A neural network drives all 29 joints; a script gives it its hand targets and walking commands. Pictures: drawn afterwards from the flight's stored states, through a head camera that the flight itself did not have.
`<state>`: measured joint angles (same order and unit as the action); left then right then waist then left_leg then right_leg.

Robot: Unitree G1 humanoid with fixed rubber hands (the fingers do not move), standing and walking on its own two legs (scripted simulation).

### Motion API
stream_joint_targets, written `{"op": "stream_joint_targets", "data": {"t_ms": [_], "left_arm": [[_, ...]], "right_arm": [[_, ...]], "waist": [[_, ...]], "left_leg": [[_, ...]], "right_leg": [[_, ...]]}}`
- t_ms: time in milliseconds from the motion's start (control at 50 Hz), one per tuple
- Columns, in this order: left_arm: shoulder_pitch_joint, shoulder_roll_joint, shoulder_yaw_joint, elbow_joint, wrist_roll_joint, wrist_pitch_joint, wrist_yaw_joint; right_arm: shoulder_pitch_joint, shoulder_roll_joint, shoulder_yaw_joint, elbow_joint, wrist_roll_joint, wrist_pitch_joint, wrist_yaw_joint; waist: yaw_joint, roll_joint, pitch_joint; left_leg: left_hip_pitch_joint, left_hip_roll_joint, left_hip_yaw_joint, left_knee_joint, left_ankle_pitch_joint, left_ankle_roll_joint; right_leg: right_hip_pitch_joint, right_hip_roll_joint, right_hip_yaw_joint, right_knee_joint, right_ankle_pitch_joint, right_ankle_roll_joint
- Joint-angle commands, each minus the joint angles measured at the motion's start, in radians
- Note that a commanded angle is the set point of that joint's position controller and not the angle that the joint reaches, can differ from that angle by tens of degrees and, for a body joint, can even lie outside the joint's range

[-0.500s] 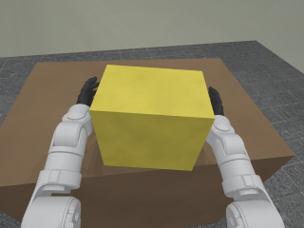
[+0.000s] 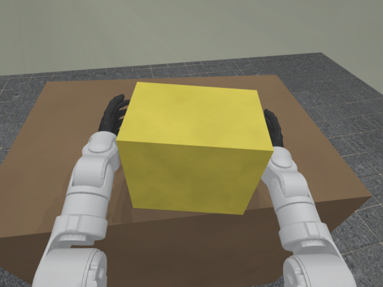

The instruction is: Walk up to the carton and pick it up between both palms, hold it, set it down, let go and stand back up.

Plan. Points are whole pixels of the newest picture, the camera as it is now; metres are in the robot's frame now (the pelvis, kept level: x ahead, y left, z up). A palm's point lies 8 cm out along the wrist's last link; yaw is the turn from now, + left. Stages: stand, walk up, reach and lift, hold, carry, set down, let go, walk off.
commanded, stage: reach and lift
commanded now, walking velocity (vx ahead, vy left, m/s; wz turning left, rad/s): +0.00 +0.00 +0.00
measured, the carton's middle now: (192, 151) +0.38 -0.03 +0.11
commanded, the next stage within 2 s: none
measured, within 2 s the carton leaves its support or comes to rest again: leaves its support in 0.02 s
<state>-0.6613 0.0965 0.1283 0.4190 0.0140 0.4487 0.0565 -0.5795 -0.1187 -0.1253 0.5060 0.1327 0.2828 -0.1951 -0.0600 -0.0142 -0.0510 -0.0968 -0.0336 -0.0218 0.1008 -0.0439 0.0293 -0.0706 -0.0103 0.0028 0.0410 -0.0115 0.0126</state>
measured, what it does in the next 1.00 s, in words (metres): stands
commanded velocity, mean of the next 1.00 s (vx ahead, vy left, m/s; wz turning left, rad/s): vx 0.00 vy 0.00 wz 0.00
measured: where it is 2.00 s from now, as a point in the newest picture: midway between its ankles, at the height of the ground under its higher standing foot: outside the picture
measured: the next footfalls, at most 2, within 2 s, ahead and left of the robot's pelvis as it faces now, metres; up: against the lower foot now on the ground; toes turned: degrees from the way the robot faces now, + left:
none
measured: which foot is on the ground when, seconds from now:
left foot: down 0.00-1.00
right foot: down 0.00-1.00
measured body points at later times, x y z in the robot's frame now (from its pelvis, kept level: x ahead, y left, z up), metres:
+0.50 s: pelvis +0.00 -0.01 +0.00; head +0.00 +0.00 +0.45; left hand +0.40 +0.15 +0.17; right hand +0.39 -0.19 +0.14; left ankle +0.00 +0.10 -0.76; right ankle +0.00 -0.13 -0.76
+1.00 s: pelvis -0.01 -0.01 +0.00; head -0.04 -0.01 +0.45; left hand +0.38 +0.14 +0.25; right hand +0.37 -0.20 +0.22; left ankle +0.00 +0.10 -0.76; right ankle +0.00 -0.13 -0.76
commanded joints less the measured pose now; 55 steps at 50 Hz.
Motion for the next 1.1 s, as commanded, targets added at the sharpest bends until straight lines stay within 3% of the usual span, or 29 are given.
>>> {"op": "stream_joint_targets", "data": {"t_ms": [0,60,140,240,320,420,500,560,640,740,820,880,1080], "left_arm": [[-0.499,-0.157,-0.146,-0.272,-0.005,-0.094,0.007],[-0.468,-0.158,-0.119,-0.263,0.018,-0.124,-0.007],[-0.414,-0.116,-0.072,-0.163,0.037,-0.162,-0.020],[-0.422,-0.087,-0.088,-0.114,-0.012,-0.147,0.011],[-0.436,-0.055,-0.154,-0.205,-0.082,-0.053,0.054],[-0.428,-0.080,-0.265,-0.472,-0.161,0.099,0.068],[-0.449,-0.268,-0.393,-0.570,-0.182,0.200,0.018],[-0.524,-0.538,-0.444,-0.580,-0.128,0.269,-0.085],[-0.550,-0.477,-0.303,-0.495,-0.006,0.361,-0.194],[-0.565,-0.404,-0.148,-0.441,0.077,0.429,-0.275],[-0.595,-0.392,-0.098,-0.466,0.096,0.456,-0.291],[-0.622,-0.396,-0.099,-0.494,0.090,0.474,-0.285],[-0.674,-0.407,-0.158,-0.559,0.047,0.562,-0.285]], "right_arm": [[-0.573,0.093,0.132,-0.328,0.017,-0.105,0.011],[-0.565,0.098,0.148,-0.329,0.006,-0.149,0.013],[-0.486,0.062,0.145,-0.227,0.006,-0.183,0.004],[-0.481,0.041,0.187,-0.176,0.060,-0.162,-0.021],[-0.565,0.031,0.240,-0.251,0.105,-0.110,-0.027],[-0.630,0.098,0.298,-0.468,0.160,-0.023,-0.018],[-0.673,0.269,0.385,-0.568,0.169,0.095,-0.001],[-0.759,0.457,0.458,-0.606,0.171,0.204,0.030],[-0.757,0.396,0.331,-0.488,0.124,0.281,0.062],[-0.792,0.344,0.286,-0.412,0.124,0.327,0.081],[-0.873,0.343,0.310,-0.455,0.156,0.339,0.081],[-0.929,0.352,0.334,-0.494,0.173,0.343,0.082],[-0.936,0.373,0.353,-0.491,0.230,0.408,0.037]], "waist": [[-0.008,0.043,-0.486],[0.006,0.018,-0.446],[0.030,-0.006,-0.311],[0.053,-0.036,-0.261],[0.050,-0.040,-0.397],[0.014,0.013,-0.604],[-0.014,0.048,-0.559],[-0.033,0.063,-0.462],[-0.047,0.055,-0.293],[-0.010,0.037,-0.259],[0.029,0.010,-0.323],[0.040,-0.008,-0.375],[0.000,0.026,-0.414]], "left_leg": [[0.304,0.015,0.012,0.089,0.455,-0.048],[0.294,0.011,0.017,0.064,0.430,-0.040],[0.236,0.012,0.028,0.015,0.303,-0.014],[0.191,0.023,0.032,0.016,0.198,0.020],[0.226,0.027,0.011,0.076,0.314,0.032],[0.299,0.012,-0.016,0.153,0.527,-0.003],[0.274,0.004,-0.031,0.159,0.512,-0.035],[0.230,0.002,-0.036,0.123,0.371,-0.053],[0.141,0.012,-0.009,0.023,0.149,-0.048],[0.106,0.023,0.025,-0.054,0.121,-0.040],[0.137,0.034,0.035,-0.079,0.161,-0.024],[0.183,0.039,0.036,-0.083,0.195,-0.012],[0.256,0.024,0.025,-0.061,0.266,-0.017]], "right_leg": [[0.150,0.031,-0.017,0.030,0.183,-0.036],[0.209,0.032,-0.015,0.027,0.198,-0.032],[0.217,0.026,-0.004,0.009,0.126,-0.033],[0.140,0.016,0.011,0.026,0.045,-0.041],[0.097,0.014,0.008,0.068,0.109,-0.038],[0.148,0.019,-0.003,0.119,0.302,-0.022],[0.169,0.026,0.004,0.119,0.346,-0.001],[0.141,0.031,0.017,0.096,0.262,0.021],[0.149,0.032,0.012,0.049,0.089,0.043],[0.206,0.049,0.004,0.019,0.054,0.054],[0.245,0.052,0.010,0.013,0.067,0.051],[0.251,0.048,0.018,0.008,0.074,0.049],[0.258,0.030,0.038,0.010,0.172,0.063]]}}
